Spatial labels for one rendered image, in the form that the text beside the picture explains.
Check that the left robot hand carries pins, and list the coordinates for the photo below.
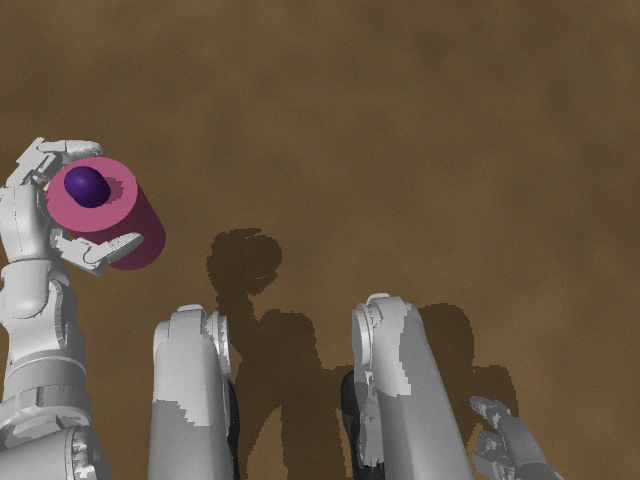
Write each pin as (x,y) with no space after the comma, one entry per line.
(26,227)

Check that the right robot foot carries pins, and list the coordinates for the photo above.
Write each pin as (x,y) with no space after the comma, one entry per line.
(351,422)

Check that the bottle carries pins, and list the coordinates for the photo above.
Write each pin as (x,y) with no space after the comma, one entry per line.
(99,199)

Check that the left robot arm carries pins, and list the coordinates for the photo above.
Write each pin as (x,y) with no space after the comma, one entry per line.
(45,414)

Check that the right robot arm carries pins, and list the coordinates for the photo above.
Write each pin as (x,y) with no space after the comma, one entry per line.
(536,471)

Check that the right robot hand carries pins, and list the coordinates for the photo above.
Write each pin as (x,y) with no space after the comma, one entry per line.
(499,456)

